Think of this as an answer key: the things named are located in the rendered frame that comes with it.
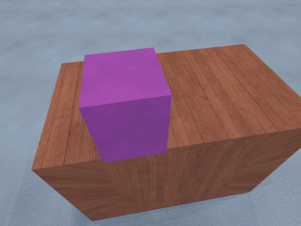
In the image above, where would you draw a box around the pedestal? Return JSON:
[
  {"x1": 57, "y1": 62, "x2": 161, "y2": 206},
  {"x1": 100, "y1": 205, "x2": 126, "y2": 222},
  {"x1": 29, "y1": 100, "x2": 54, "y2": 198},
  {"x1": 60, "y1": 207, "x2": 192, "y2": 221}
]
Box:
[{"x1": 31, "y1": 44, "x2": 301, "y2": 221}]

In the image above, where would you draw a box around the carton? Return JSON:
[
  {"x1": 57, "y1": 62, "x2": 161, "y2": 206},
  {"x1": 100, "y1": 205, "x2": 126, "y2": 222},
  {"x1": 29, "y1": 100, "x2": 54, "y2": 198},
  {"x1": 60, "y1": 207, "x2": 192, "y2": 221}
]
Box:
[{"x1": 78, "y1": 47, "x2": 172, "y2": 163}]

